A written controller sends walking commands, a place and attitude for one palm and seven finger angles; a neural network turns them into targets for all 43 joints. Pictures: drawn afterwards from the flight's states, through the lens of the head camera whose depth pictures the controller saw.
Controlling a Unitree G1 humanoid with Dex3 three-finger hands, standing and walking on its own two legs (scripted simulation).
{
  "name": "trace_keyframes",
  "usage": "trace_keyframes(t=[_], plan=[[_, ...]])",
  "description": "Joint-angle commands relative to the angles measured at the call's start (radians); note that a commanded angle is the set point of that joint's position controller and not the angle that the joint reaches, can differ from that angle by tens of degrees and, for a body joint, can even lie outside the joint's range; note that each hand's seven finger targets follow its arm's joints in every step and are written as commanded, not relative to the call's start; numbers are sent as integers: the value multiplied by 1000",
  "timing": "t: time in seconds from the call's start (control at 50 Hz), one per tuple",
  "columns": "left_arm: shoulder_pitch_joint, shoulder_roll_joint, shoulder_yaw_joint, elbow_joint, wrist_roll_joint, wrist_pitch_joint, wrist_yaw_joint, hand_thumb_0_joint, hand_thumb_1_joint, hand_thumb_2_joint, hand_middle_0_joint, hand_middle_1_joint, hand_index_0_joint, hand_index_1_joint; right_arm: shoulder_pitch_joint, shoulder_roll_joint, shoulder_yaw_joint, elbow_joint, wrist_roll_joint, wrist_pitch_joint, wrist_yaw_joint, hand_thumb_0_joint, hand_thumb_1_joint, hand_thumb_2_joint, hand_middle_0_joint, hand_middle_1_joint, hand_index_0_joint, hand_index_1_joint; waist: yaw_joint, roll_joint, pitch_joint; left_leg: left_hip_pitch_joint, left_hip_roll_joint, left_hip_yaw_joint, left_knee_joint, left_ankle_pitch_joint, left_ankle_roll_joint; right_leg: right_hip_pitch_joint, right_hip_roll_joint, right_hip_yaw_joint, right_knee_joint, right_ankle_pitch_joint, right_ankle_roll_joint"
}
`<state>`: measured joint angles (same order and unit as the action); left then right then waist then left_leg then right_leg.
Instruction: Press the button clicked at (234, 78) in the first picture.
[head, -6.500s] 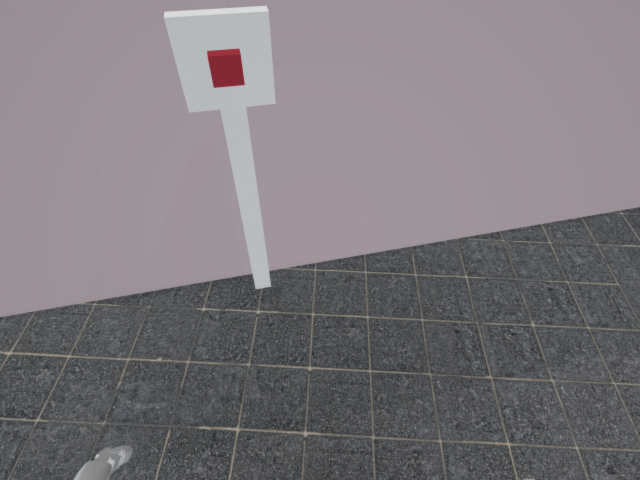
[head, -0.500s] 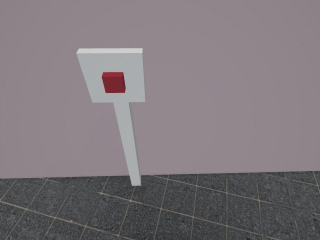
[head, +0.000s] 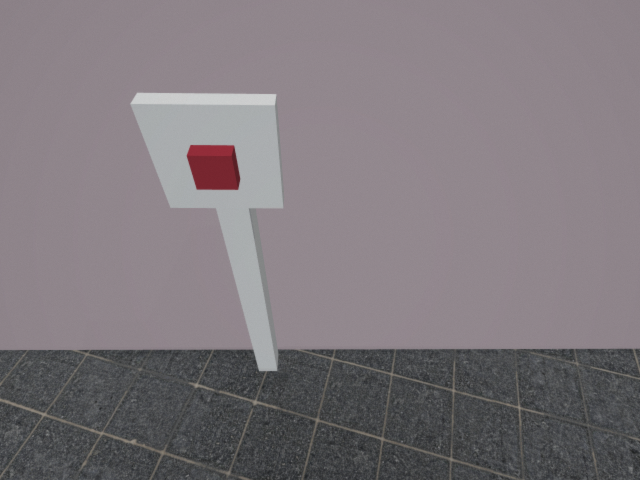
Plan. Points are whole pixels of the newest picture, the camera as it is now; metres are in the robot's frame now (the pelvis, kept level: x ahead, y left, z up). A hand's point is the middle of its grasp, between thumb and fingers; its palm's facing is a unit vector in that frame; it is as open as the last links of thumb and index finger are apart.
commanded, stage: shuffle to correct the standing spot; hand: left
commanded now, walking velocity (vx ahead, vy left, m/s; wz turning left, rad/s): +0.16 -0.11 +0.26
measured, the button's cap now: (215, 166) +0.52 +0.19 +0.11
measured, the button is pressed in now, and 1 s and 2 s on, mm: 0 0 0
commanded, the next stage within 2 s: come to a stop and stand still in 0.04 s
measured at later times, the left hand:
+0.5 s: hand out of the picture +0.12 +0.18 -0.17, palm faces +0.09 -0.96 -0.27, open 7.3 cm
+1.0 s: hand out of the picture +0.07 +0.17 -0.17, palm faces +0.14 -0.98 -0.17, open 7.4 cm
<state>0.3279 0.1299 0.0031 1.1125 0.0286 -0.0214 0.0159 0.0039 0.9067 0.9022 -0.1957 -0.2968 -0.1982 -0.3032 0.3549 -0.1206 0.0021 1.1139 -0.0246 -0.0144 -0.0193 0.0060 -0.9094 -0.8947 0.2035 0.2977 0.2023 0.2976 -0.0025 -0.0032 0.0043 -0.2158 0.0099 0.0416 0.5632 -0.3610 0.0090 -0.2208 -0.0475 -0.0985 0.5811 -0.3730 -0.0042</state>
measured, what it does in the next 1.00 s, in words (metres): steps on the spot: left foot, then right foot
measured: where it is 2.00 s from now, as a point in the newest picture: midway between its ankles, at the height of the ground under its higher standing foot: outside the picture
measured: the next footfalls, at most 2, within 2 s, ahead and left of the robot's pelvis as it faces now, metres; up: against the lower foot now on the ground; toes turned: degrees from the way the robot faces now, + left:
left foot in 0.16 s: +0.05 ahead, +0.10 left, +0.00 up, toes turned +9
right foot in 0.48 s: +0.18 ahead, -0.14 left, +0.00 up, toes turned -2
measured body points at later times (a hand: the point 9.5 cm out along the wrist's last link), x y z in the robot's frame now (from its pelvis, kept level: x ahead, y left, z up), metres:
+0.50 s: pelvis +0.09 -0.03 +0.00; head +0.14 -0.03 +0.44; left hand +0.12 +0.23 -0.15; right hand +0.11 -0.25 -0.17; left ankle +0.01 +0.09 -0.73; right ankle +0.14 -0.14 -0.73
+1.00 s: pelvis +0.05 -0.02 +0.01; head +0.05 +0.01 +0.46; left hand +0.07 +0.22 -0.16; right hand +0.10 -0.24 -0.14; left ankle +0.03 +0.09 -0.73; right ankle +0.09 -0.14 -0.69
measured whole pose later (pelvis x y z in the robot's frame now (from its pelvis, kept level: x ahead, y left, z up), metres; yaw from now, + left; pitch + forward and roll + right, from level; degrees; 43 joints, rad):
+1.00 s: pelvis +0.05 -0.02 +0.01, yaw +5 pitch +0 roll +0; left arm 0.25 0.19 0.05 1.01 0.03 0.05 0.01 0.01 0.91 0.90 -0.20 -0.30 -0.20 -0.30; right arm 0.29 -0.13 -0.01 1.02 -0.04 0.01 -0.02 0.01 -0.93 -0.89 0.20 0.30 0.20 0.30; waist 0.01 -0.05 0.00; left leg -0.21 0.00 0.05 0.49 -0.29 0.03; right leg -0.44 -0.03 -0.03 0.83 -0.37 -0.01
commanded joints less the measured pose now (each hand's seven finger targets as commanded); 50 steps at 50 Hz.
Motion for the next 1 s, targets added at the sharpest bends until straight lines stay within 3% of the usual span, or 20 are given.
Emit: trace_keyframes(t=[0.0, 0.04, 0.1, 0.12, 0.14, 0.16, 0.18, 0.22, 0.3, 0.42, 0.46, 0.48, 0.5, 0.62, 0.74, 0.82, 0.84, 0.86, 0.9, 0.98], plan=[[180, 148, 39, 10, -3, -17, 13, 0, 900, 900, -200, -300, -200, -300, -11, -57, -16, -74, 1, -22, -2, 0, -900, -900, 200, 300, 200, 300, 37, -191, 91, -275, -5, 38, 137, 9, 44, 134, -200, 232, -213, 121, -122], [220, 151, 45, 20, 3, -27, 18, 0, 900, 900, -200, -300, -200, -300, -80, -48, -20, -103, 0, -24, 3, 0, -900, -900, 200, 300, 200, 300, 56, -184, 109, -364, 9, 36, 258, -143, 41, 178, -266, 287, -240, 316, -186], [172, 138, 41, 10, 8, -26, 22, 0, 900, 900, -200, -300, -200, -300, -59, -32, -19, -95, 4, -31, 10, 0, -900, -900, 200, 300, 200, 300, 14, -113, 84, -239, 20, 60, 95, -98, 47, 148, -224, 159, -142, 478, -176], [128, 132, 36, 3, -1, -23, 20, 0, 900, 900, -200, -300, -200, -300, 20, -35, -19, -63, 2, -35, 7, 0, -900, -900, 200, 300, 200, 300, -34, -72, 41, -48, -2, 79, -46, 34, 51, 56, -165, 83, -42, 496, -131], [90, 102, 30, -13, -11, -21, 16, 0, 900, 900, -200, -300, -200, -300, 150, -90, -31, -14, -4, -43, -2, 0, -900, -900, 200, 300, 200, 300, -84, 81, -9, 161, 90, -72, -121, 294, 92, -91, -75, -6, 174, 438, -69], [62, 52, 16, -47, -21, -22, 16, 0, 900, 900, -200, -300, -200, -300, 261, -174, -41, 17, -6, -47, -20, 0, -900, -900, 200, 300, 200, 300, -105, 320, -62, 318, 332, -378, -168, 801, 208, -306, 31, -58, 403, -34, -4], [4, 88, 18, -76, -19, -18, 24, 0, 900, 900, -200, -300, -200, -300, 263, -177, -32, 26, 1, -33, -29, 0, -900, -900, 200, 300, 200, 300, -101, 264, -59, 345, 401, -393, -149, 1097, 279, -353, 20, 37, 511, -256, -17], [-32, 70, 24, -60, -17, -4, 30, 0, 900, 900, -200, -300, -200, -300, 109, -118, -12, 1, 2, -35, -39, 0, -900, -900, 200, 300, 200, 300, -45, 206, 68, 161, 344, -234, -151, 1167, 231, -307, -45, 104, 449, -202, -7], [11, 44, 21, -44, -17, 18, 18, 0, 900, 900, -200, -300, -200, -300, -13, -157, -23, -51, 7, -27, -43, 0, -900, -900, 200, 300, 200, 300, -2, 141, 71, 129, 247, -93, -153, 1100, 155, -176, -21, 31, 175, -46, 11], [11, 113, 55, -98, -8, 26, 14, 0, 900, 900, -200, -300, -200, -300, -55, -213, -75, -95, 5, 11, -34, 0, -900, -900, 200, 300, 200, 300, 25, 148, -5, 156, 229, -52, -40, 1014, 98, -94, 9, -1, 33, 184, -5], [78, 193, 71, -100, 1, 8, 18, 0, 900, 900, -200, -300, -200, -300, -47, -180, -83, -113, 11, 20, -27, 0, -900, -900, 200, 300, 200, 300, 52, -47, -93, 20, 104, 13, 172, 546, 25, 96, -130, 142, -31, 806, -50], [103, 246, 82, -95, 3, 3, 25, 0, 900, 900, -200, -300, -200, -300, -14, -130, -78, -121, 18, 24, -22, 0, -900, -900, 200, 300, 200, 300, 51, -243, -160, -126, -29, 49, 359, -85, -18, 219, -327, 337, -64, 1190, -170], [109, 254, 75, -99, -5, 3, 26, 0, 900, 900, -200, -300, -200, -300, -28, -113, -76, -125, 24, 31, -26, 0, -900, -900, 200, 300, 200, 300, 67, -227, -159, -141, -37, -49, 484, -321, -11, 165, -407, 359, -110, 1201, -244], [-81, 223, 74, -190, 1, 17, 33, 0, 900, 900, -200, -300, -200, -300, -87, -113, -68, -121, 11, 64, 7, 0, -900, -900, 200, 300, 200, 300, 19, -186, -62, -219, -4, -51, 593, -122, -44, -6, -276, 224, -210, 603, -185], [-74, 266, 90, -204, 10, 27, 27, 0, 900, 900, -200, -300, -200, -300, -120, -100, -54, -155, 10, 48, 18, 0, -900, -900, 200, 300, 200, 300, 44, -149, -61, -144, -9, 9, 271, -108, -39, -24, -267, 273, -255, 265, -193], [-126, 224, 77, -211, -4, 45, 21, 0, 900, 900, -200, -300, -200, -300, 40, -89, -42, -105, 11, 26, 14, 0, -900, -900, 200, 300, 200, 300, -33, -90, -43, 162, -17, 43, -109, 73, -15, -245, -156, 190, -210, -94, -88], [-120, 168, 61, -214, -12, 51, 17, 0, 900, 900, -200, -300, -200, -300, 63, -134, -48, -104, 5, 18, 8, 0, -900, -900, 200, 300, 200, 300, -41, 91, -20, 149, 83, -96, -240, -36, 11, -294, -76, 126, -77, -150, -40], [-123, 106, 47, -230, -19, 55, 12, 0, 900, 900, -200, -300, -200, -300, 31, -198, -57, -131, -8, 15, 3, 0, -900, -900, 200, 300, 200, 300, -36, 326, 51, 2, 271, -367, -396, -195, 88, -328, 20, 29, 90, -161, 10], [-127, 117, 51, -224, -8, 46, -1, 0, 900, 900, -200, -300, -200, -300, -72, -205, -47, -173, -18, 9, -6, 0, -900, -900, 200, 300, 200, 300, 0, 221, 98, -173, 316, -394, -455, -235, 181, -256, 1, 99, 274, -73, -5], [-56, 87, 44, -145, 3, 35, -20, 0, 900, 900, -200, -300, -200, -300, -70, -154, -37, -144, -7, -14, -13, 0, -900, -900, 200, 300, 200, 300, 19, 124, 85, -74, 215, -219, -390, -20, 139, -253, 20, 79, 366, 27, -7]])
